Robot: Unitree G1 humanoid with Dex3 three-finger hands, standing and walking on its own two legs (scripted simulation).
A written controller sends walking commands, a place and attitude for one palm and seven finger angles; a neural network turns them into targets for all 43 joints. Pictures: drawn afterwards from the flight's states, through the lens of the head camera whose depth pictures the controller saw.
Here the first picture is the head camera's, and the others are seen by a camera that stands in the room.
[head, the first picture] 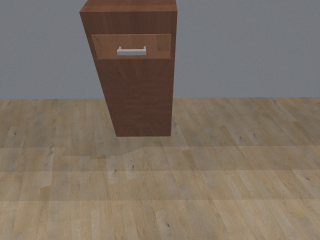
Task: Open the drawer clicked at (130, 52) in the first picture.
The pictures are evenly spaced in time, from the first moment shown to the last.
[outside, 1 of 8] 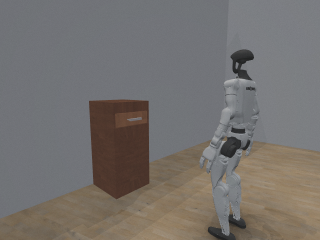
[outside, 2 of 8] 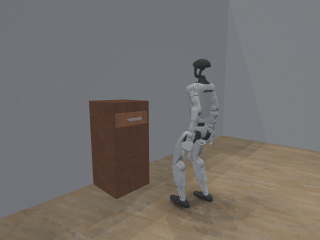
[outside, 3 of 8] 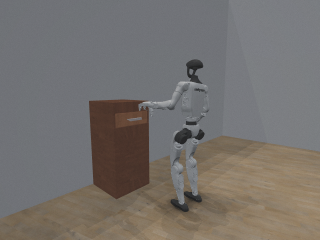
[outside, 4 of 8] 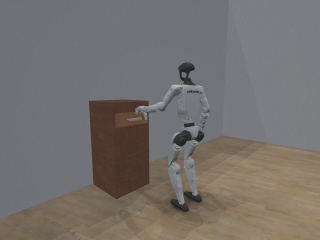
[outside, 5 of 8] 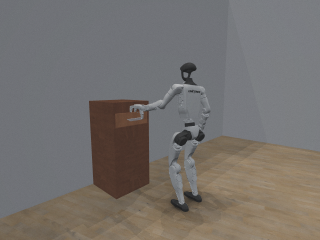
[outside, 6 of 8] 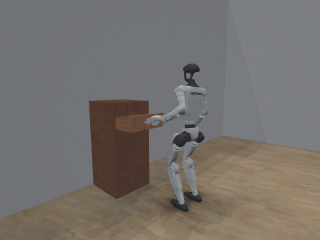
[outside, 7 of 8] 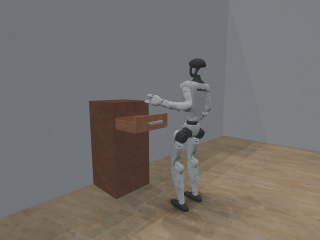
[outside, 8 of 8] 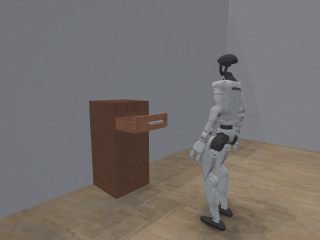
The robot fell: no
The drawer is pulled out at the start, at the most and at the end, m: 0.00 0.30 0.29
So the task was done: yes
